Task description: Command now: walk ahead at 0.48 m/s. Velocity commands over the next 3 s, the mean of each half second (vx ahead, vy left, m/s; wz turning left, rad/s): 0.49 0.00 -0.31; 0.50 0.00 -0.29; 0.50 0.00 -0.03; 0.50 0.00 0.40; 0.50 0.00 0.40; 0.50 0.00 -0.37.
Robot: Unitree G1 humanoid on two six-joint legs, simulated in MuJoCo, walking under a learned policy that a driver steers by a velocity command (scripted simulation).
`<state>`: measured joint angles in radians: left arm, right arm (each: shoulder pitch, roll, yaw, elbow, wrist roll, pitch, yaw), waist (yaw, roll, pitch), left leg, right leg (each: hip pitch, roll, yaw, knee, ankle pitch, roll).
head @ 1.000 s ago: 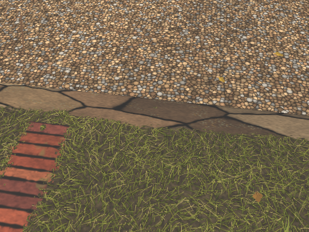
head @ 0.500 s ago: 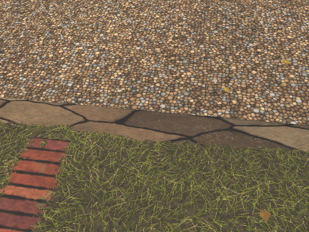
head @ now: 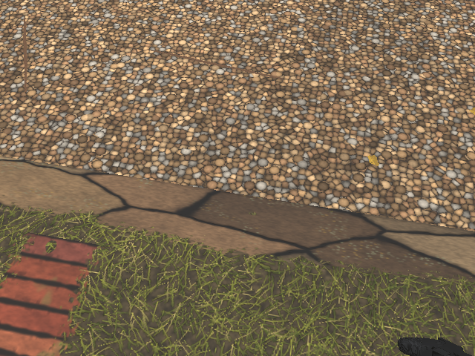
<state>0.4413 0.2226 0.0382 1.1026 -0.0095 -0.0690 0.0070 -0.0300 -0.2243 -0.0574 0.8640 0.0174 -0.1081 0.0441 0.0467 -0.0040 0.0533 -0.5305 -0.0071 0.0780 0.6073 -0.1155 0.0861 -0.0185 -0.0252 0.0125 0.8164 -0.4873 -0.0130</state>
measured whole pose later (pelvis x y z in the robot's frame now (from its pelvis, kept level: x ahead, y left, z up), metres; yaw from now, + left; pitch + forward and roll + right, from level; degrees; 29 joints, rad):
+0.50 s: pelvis +0.28 -0.03 +0.01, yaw -11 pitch +2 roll +2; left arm 0.06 0.21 0.06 0.85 -0.02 -0.06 -0.06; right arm 0.33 -0.24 -0.06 1.01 0.00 -0.07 -0.02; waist -0.05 -0.01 0.01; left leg 0.12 0.01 0.26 0.27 -0.42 -0.02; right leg -0.61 -0.05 -0.06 0.63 -0.07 -0.10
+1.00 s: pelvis +0.57 -0.11 +0.02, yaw -20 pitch +3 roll -1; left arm 0.36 0.25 0.07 0.90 -0.01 -0.07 0.01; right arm 0.02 -0.25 -0.04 0.82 0.01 -0.11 0.03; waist 0.07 0.05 0.01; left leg -0.60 0.06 0.00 0.51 0.06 0.03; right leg 0.03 0.08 0.05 0.27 -0.35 -0.06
